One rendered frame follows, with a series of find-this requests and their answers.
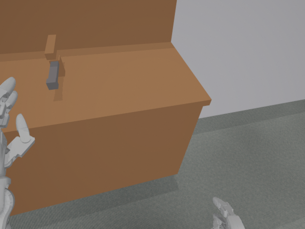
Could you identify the left robot hand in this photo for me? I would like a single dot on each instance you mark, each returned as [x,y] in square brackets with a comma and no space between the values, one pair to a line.
[19,145]

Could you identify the counter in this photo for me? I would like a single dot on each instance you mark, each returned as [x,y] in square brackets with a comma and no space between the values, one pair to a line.
[126,106]

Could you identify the tap lever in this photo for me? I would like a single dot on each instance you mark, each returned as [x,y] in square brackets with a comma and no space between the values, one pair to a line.
[52,81]

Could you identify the left robot forearm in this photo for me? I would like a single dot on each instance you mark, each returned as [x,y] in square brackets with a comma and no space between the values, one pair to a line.
[7,201]

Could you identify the right robot hand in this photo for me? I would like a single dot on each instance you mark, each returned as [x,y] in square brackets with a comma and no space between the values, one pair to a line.
[232,221]

